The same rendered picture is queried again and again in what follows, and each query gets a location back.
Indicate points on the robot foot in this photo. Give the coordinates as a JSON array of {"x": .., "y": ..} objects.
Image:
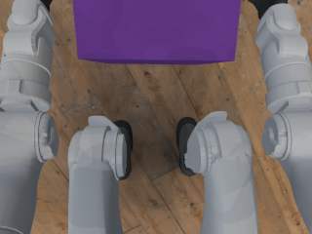
[
  {"x": 126, "y": 130},
  {"x": 184, "y": 128}
]

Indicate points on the robot left upper arm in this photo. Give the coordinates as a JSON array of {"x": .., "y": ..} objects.
[{"x": 27, "y": 140}]

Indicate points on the robot right forearm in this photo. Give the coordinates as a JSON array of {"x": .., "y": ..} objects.
[{"x": 284, "y": 59}]

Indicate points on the robot right foot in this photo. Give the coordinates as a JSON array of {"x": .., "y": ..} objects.
[{"x": 184, "y": 128}]

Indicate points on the robot left hand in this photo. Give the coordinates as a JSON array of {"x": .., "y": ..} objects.
[{"x": 47, "y": 3}]

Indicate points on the robot left forearm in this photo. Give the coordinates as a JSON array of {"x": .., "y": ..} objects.
[{"x": 26, "y": 62}]

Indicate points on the robot right hand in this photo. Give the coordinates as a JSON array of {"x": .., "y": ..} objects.
[{"x": 263, "y": 5}]

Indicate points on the carton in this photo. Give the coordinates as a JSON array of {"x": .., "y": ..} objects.
[{"x": 156, "y": 31}]

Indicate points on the robot right upper arm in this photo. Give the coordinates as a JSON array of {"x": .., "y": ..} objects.
[{"x": 287, "y": 136}]

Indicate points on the robot left foot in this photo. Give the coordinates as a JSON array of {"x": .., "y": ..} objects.
[{"x": 126, "y": 130}]

